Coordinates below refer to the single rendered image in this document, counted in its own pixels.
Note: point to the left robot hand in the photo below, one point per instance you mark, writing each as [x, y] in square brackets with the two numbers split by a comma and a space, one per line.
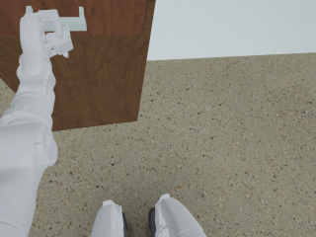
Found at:
[33, 37]

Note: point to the cabinet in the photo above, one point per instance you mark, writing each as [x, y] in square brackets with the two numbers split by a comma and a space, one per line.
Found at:
[99, 83]

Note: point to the left robot forearm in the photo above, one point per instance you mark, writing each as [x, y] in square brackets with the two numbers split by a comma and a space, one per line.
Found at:
[34, 100]

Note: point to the robot left thigh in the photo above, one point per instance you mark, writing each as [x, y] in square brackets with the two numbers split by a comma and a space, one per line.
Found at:
[108, 221]

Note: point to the left robot upper arm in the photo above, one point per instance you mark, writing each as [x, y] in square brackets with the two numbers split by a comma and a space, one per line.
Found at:
[26, 150]

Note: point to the handle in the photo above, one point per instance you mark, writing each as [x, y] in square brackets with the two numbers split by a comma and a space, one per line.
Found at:
[75, 24]

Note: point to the drawer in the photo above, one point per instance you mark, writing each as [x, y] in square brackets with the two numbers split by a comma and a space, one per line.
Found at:
[103, 17]

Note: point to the robot right shin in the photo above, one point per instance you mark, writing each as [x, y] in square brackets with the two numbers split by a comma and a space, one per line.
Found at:
[161, 231]

